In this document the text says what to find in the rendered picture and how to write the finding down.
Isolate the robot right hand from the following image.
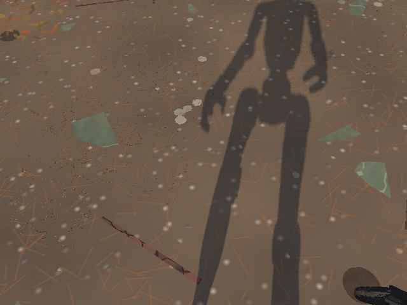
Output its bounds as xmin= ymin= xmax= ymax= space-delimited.
xmin=354 ymin=285 xmax=407 ymax=305

